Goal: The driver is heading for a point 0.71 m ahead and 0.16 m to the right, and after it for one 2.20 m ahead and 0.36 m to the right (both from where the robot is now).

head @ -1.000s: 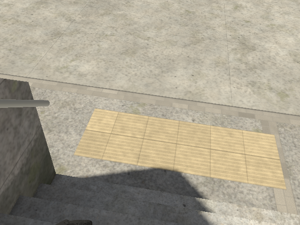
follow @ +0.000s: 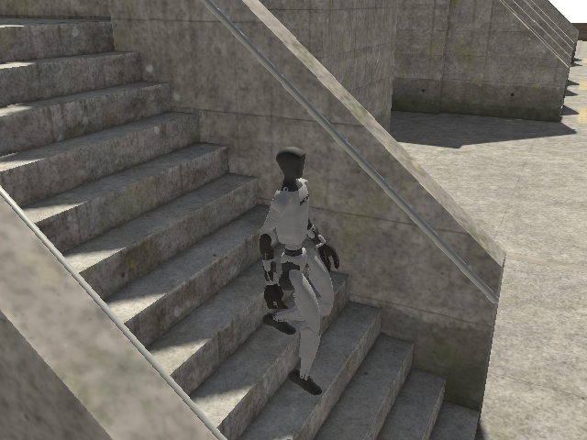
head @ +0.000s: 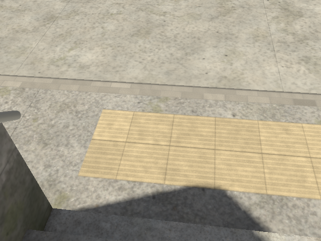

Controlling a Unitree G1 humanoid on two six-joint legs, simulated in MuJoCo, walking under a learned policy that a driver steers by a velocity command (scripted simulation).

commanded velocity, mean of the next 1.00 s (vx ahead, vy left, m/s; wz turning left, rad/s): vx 0.09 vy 0.00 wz -0.42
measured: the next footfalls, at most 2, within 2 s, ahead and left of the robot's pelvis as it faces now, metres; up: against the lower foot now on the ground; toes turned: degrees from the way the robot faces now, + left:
left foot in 0.70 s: +0.35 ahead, +0.20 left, -0.21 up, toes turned -30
right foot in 1.28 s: +0.36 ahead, -0.12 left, -0.21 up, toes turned -26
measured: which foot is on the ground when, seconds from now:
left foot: down 0.00-0.00, up 0.02-0.68, down 0.70-1.00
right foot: down 0.00-0.70, up 0.72-1.00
